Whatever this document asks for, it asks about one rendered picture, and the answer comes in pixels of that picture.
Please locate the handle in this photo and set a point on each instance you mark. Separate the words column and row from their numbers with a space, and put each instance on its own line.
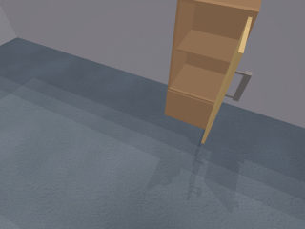
column 242, row 85

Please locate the cupboard door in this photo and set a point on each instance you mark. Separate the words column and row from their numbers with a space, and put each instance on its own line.
column 229, row 76

